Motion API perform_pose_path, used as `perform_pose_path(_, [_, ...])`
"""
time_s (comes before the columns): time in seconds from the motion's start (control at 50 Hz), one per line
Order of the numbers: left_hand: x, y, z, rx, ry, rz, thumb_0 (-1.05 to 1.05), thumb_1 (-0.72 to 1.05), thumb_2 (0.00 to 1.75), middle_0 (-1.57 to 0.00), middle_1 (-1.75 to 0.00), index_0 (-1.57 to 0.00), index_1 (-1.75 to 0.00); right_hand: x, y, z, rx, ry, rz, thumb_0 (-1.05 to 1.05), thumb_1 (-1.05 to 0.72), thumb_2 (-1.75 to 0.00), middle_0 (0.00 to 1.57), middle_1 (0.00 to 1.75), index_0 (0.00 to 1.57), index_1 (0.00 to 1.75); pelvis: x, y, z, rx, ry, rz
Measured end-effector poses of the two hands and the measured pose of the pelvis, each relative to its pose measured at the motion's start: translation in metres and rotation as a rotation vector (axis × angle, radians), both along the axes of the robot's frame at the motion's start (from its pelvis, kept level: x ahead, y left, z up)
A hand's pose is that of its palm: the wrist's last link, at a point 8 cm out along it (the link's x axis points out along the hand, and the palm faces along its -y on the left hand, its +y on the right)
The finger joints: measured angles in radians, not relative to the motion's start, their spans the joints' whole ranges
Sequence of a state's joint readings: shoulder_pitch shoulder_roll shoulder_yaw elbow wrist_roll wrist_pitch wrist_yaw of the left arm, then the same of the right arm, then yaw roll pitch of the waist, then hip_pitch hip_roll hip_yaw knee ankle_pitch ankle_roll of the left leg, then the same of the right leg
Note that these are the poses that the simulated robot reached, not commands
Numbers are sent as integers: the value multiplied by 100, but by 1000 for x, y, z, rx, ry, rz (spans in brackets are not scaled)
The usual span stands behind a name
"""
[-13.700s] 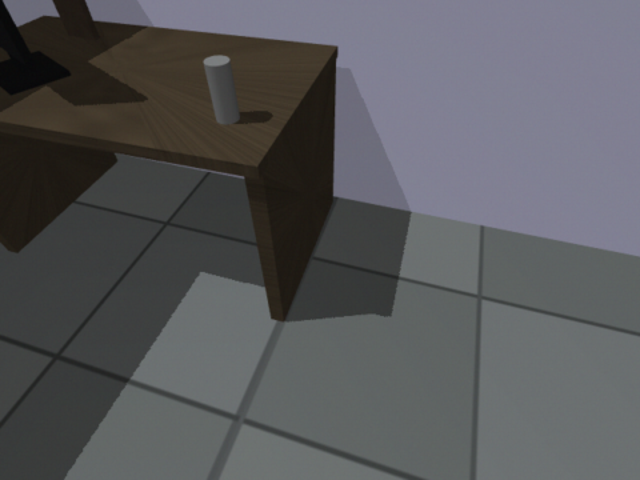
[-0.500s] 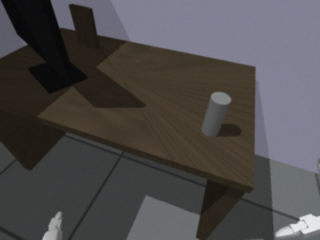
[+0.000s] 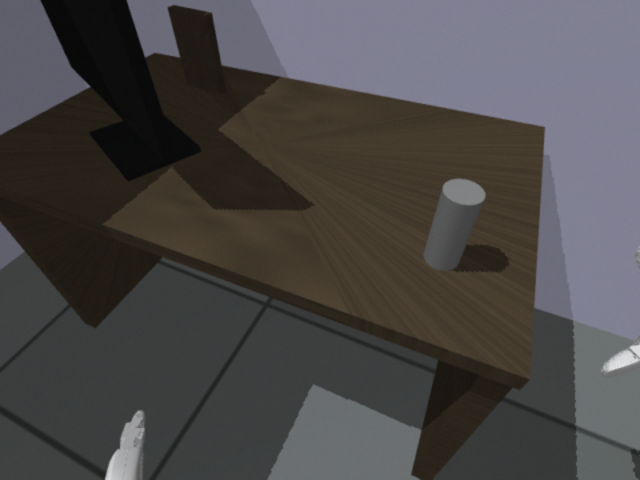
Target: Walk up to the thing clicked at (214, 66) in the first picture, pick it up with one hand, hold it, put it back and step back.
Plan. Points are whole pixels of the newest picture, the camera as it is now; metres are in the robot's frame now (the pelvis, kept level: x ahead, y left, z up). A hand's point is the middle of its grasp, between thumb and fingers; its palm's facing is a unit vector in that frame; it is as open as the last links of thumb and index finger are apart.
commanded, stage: go down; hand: right
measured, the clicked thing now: (451, 227) +0.51 -0.20 +0.02
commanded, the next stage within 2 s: none
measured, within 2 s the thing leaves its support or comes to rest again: neither
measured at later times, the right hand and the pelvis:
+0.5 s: hand (635, 277) +0.33 -0.35 +0.11, palm faces +0.15 +0.99 +0.00, open 17.4 cm; pelvis +0.01 -0.01 -0.01, yaw +0 degrees
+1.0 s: hand (627, 240) +0.39 -0.37 +0.12, palm faces +0.14 +0.99 +0.01, open 17.7 cm; pelvis +0.01 -0.01 -0.02, yaw +1 degrees
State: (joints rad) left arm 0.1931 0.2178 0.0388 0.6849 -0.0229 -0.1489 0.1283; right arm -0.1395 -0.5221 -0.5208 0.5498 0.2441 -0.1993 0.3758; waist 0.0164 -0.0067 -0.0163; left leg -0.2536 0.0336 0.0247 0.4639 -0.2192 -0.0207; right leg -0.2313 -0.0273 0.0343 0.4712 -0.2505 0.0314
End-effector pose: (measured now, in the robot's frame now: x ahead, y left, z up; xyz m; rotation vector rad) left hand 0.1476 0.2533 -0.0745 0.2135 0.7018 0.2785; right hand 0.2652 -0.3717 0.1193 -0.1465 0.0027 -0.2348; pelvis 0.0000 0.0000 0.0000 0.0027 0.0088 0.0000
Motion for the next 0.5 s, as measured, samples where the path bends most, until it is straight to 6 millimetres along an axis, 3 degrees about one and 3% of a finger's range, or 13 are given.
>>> perform_pose_path(0.16, [-11, 3, -4, 35, 33, 9, -1, -53, 3, -6, -5, -5, -5, 24, -11, -7, 72, 26, 55, -2, 59, -3, 4, 6, 4, 5, 4, -6, -2, 5, 33, 17])
perform_pose_path(0.32, [2, -1, 4, 68, 0, -17, -1, -53, 4, -6, -5, -6, -6, 26, -15, -13, 96, 9, 64, -2, 55, -4, 5, 5, 4, 5, 9, -9, -3, 11, 44, 15])
perform_pose_path(0.5, [10, -6, 5, 74, -25, -28, -1, -54, 4, -6, -6, -6, -6, 36, -27, -4, 143, -7, 80, -2, 51, -4, 5, 5, 5, 5, 10, -7, -5, 17, 60, 2])
